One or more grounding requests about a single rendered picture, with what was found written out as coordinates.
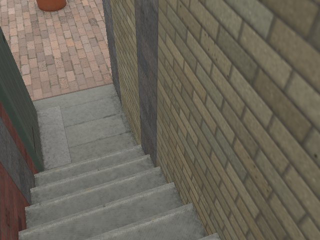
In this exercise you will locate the stairs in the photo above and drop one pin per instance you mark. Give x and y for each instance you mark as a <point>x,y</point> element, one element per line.
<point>181,225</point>

